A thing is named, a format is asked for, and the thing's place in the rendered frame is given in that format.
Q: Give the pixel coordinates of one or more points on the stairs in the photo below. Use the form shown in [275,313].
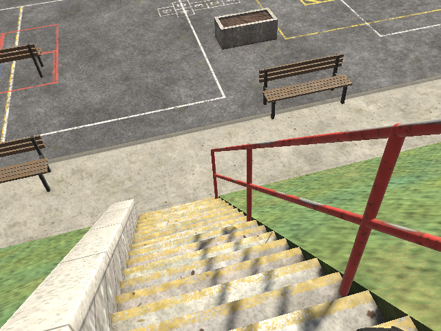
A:
[201,266]

